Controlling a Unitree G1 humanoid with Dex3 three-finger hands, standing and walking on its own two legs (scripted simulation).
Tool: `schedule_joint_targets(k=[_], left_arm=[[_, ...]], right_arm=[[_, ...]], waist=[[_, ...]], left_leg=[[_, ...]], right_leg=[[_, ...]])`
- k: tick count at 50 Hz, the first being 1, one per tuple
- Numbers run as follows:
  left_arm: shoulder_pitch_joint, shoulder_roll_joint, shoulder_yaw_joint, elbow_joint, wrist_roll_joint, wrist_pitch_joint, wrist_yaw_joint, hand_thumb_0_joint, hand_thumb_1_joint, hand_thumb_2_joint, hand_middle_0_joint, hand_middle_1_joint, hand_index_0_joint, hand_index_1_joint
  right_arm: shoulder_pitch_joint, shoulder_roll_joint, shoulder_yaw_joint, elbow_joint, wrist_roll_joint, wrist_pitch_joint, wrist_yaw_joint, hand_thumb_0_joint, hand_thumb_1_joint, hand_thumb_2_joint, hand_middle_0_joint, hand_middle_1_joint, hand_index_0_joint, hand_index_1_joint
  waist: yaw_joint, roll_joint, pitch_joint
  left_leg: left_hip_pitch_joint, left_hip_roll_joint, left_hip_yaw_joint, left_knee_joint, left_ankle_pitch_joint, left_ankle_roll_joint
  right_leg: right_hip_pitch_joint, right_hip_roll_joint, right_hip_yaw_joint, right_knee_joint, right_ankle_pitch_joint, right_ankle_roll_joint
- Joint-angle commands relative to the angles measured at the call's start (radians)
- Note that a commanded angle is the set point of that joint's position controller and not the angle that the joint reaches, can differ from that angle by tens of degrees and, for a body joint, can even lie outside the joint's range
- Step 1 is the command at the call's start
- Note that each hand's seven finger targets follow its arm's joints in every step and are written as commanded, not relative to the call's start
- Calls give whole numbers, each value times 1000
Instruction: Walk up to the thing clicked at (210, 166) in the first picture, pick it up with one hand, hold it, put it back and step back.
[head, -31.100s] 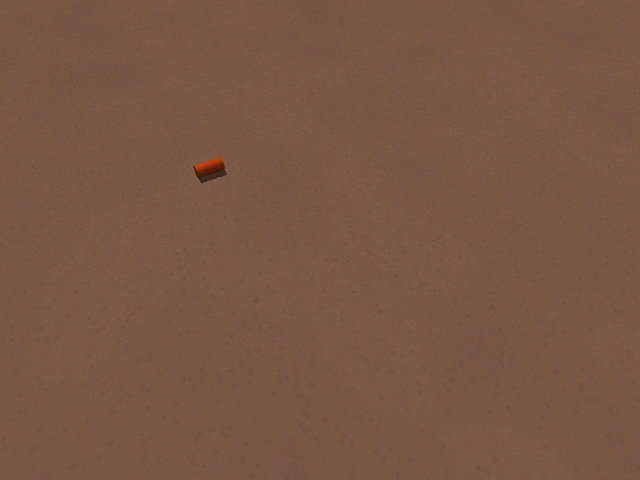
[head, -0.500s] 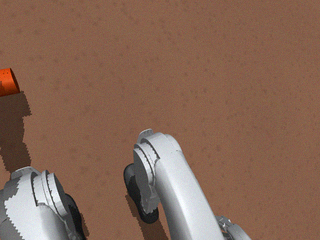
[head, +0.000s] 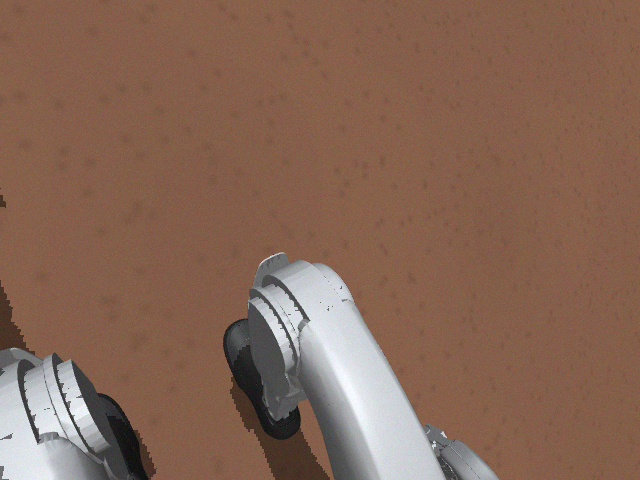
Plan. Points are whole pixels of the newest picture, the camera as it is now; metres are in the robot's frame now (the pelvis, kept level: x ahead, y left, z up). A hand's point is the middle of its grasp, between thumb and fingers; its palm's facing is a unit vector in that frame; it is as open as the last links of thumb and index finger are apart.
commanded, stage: rest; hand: left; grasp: from above
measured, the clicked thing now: out of the picture +0.51 +0.27 -0.28
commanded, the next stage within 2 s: open in 0.42 s
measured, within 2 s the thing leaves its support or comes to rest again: rests again in 0.78 s
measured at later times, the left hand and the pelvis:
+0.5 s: hand out of the picture +0.50 +0.27 -0.25, palm faces -0.46 -0.12 -0.88, open 8.9 cm; pelvis +0.00 +0.00 +0.00, yaw -1 degrees
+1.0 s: hand out of the picture +0.51 +0.28 -0.24, palm faces -0.45 -0.12 -0.89, open 12.0 cm; pelvis +0.00 +0.00 +0.00, yaw -2 degrees
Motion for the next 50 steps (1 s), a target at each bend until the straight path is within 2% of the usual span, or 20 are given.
schedule_joint_targets(k=[1,7,12,13,14,15,18,20,21,22,23,26,27,30,35,39,40,41,44,50], left_arm=[[-404,242,14,-176,-9,0,83,0,877,545,-1153,-533,-1204,-481],[-418,261,13,-168,-14,2,98,0,853,526,-1130,-537,-1186,-480],[-367,212,-24,-66,-17,11,93,0,833,508,-1097,-565,-1163,-497],[-399,258,7,-126,-17,6,94,0,823,516,-1080,-581,-1149,-512],[-380,252,-10,-93,-14,11,94,0,814,510,-1080,-571,-1147,-504],[-373,247,0,-75,-17,13,91,0,806,514,-1081,-573,-1143,-510],[-384,253,-12,-89,-18,6,90,0,792,522,-1067,-575,-1129,-512],[-368,296,20,-71,-16,6,95,0,777,504,-1046,-579,-1113,-511],[-364,249,-5,-44,-13,6,87,0,766,486,-1029,-585,-1102,-511],[-349,313,43,-53,-13,3,93,0,757,483,-1020,-579,-1092,-506],[-381,252,-16,-78,-15,-2,84,0,757,464,-1017,-577,-1093,-501],[-347,317,38,-38,-15,-5,87,0,737,456,-982,-602,-1065,-517],[-354,285,9,-37,-14,-8,84,0,657,509,-902,-612,-985,-543],[-361,313,31,-57,-4,-18,91,0,417,491,-713,-654,-788,-578],[-352,288,-5,-24,-7,-21,96,0,63,552,-479,-723,-542,-659],[-355,256,-50,-9,-17,-11,90,0,-108,620,-358,-780,-409,-728],[-347,317,-2,-4,-18,-6,93,0,-139,642,-330,-807,-381,-755],[-389,280,-32,-69,-20,-9,86,0,-170,668,-303,-824,-352,-774],[-327,284,-6,-12,-13,5,78,0,-263,754,-255,-849,-283,-820],[-344,266,-29,-20,-19,6,65,0,-385,862,-158,-949,-179,-928]], right_arm=[[238,-309,-84,30,-6,-11,1,0,-901,-898,201,300,200,300],[238,-319,-69,31,-11,-36,13,0,-903,-899,201,300,200,300],[225,-321,-57,24,-10,-45,20,0,-902,-900,201,300,200,300],[228,-334,-62,23,-10,-49,21,0,-902,-900,201,300,200,300],[224,-325,-53,17,-10,-48,22,0,-902,-900,201,300,200,300],[224,-334,-54,15,-12,-52,23,0,-904,-902,201,300,200,300],[220,-331,-45,12,-12,-53,24,0,-902,-900,201,300,200,300],[230,-338,-45,17,-13,-50,23,0,-902,-901,201,300,200,300],[226,-342,-42,8,-15,-54,24,0,-902,-901,201,300,200,300],[238,-343,-45,29,-15,-49,23,0,-900,-900,201,300,200,300],[219,-336,-37,1,-15,-53,24,0,-902,-901,201,300,200,300],[238,-347,-35,21,-17,-52,22,0,-900,-901,201,300,200,300],[224,-351,-34,2,-16,-52,22,0,-896,-899,201,301,201,301],[232,-342,-32,16,-20,-49,18,0,-894,-899,201,301,201,301],[218,-340,-31,13,-18,-51,19,0,-894,-899,201,301,201,301],[212,-338,-22,1,-16,-56,18,0,-893,-900,201,301,201,301],[232,-348,-27,28,-17,-53,16,0,-893,-900,201,301,201,301],[207,-345,-27,3,-13,-57,17,0,-893,-900,201,301,201,301],[229,-332,-15,24,-15,-47,18,0,-891,-900,201,301,201,301],[207,-341,-24,12,-15,-35,12,0,-891,-900,201,301,201,301]], waist=[[-61,579,-766],[-73,586,-723],[-81,567,-696],[-88,582,-702],[-71,585,-713],[-92,545,-680],[-89,556,-689],[-84,539,-676],[-102,523,-637],[-93,536,-663],[-98,561,-664],[-103,524,-640],[-101,521,-625],[-100,542,-655],[-102,518,-646],[-111,499,-612],[-103,511,-620],[-87,551,-643],[-103,536,-652],[-105,535,-621]], left_leg=[[569,16,48,-221,313,-3],[564,19,40,-217,298,-6],[552,22,30,-223,282,-6],[573,25,23,-224,293,-10],[559,24,28,-223,292,-7],[544,24,24,-211,279,-4],[523,24,30,-211,282,-3],[497,25,29,-213,259,0],[492,24,26,-206,253,-2],[507,28,19,-222,249,-3],[524,28,23,-216,267,-5],[490,27,23,-208,253,2],[473,26,23,-210,245,0],[504,29,21,-210,255,-3],[480,30,25,-202,253,3],[443,27,29,-213,212,8],[451,30,24,-220,208,4],[493,32,15,-223,233,-6],[519,38,1,-224,265,-9],[477,32,12,-225,233,-4]], right_leg=[[444,48,-53,-192,345,-37],[431,47,-55,-189,335,-36],[418,52,-62,-186,323,-36],[410,48,-65,-182,326,-36],[434,53,-63,-186,330,-37],[411,48,-66,-184,321,-33],[438,52,-64,-194,330,-32],[451,52,-62,-197,310,-31],[415,48,-66,-197,305,-34],[429,51,-70,-196,296,-33],[434,52,-66,-193,314,-32],[438,49,-66,-199,308,-28],[430,51,-67,-198,294,-33],[441,50,-71,-199,306,-31],[458,62,-66,-201,316,-27],[462,63,-63,-216,284,-26],[456,57,-66,-216,278,-26],[417,50,-70,-201,287,-33],[428,53,-78,-192,313,-31],[419,58,-72,-200,287,-37]])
